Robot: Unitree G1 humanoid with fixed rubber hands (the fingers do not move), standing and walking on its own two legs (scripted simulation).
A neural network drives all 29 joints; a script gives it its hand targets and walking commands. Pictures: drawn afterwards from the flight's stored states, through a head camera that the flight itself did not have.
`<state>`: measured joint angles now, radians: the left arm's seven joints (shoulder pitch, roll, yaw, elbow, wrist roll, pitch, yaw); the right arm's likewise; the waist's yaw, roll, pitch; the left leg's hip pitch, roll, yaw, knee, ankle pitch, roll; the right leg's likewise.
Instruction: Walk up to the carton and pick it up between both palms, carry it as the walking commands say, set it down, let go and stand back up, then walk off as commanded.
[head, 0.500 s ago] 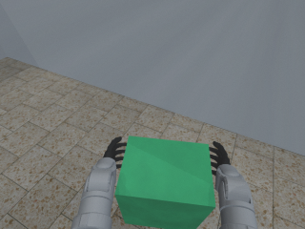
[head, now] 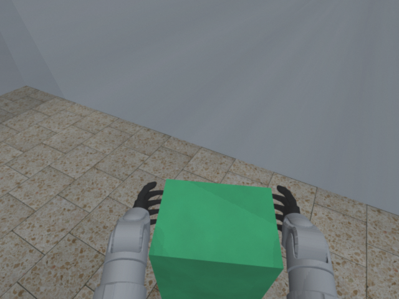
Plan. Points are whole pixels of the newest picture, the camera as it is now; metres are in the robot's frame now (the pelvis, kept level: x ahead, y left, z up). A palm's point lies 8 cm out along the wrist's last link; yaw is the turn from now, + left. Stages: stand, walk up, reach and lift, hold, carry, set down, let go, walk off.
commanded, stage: reach and lift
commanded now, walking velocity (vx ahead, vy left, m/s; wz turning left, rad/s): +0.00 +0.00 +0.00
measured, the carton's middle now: (212, 248) +0.27 -0.02 -0.03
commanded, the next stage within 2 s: hold in 0.96 s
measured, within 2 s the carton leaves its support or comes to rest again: neither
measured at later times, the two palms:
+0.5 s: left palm (135, 218) +0.29 +0.15 +0.05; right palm (282, 216) +0.29 -0.16 +0.05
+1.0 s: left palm (135, 220) +0.28 +0.14 +0.05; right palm (284, 220) +0.28 -0.16 +0.05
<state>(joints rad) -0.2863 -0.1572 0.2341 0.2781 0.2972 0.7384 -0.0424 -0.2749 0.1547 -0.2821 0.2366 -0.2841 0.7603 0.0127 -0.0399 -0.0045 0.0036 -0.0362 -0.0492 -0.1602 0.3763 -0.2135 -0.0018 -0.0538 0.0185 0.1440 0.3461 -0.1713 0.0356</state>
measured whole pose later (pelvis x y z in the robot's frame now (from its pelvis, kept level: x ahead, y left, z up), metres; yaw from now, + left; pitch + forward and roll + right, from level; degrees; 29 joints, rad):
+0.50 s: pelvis +0.00 -0.01 +0.00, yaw +0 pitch -7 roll +0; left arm -0.26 -0.15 0.23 0.22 0.29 0.75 -0.05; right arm -0.27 0.15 -0.25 0.23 -0.29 0.75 0.02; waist 0.00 0.00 0.03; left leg -0.03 -0.04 -0.16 0.37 -0.22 -0.01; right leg -0.05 0.03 0.13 0.35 -0.18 0.02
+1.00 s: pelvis +0.00 -0.01 +0.00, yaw +0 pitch -7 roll +0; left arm -0.22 -0.14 0.19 0.18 0.28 0.76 -0.04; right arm -0.23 0.14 -0.21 0.19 -0.28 0.76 0.01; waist 0.00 0.00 0.03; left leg -0.02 -0.04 -0.15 0.36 -0.21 -0.01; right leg -0.05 0.02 0.13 0.35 -0.18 0.02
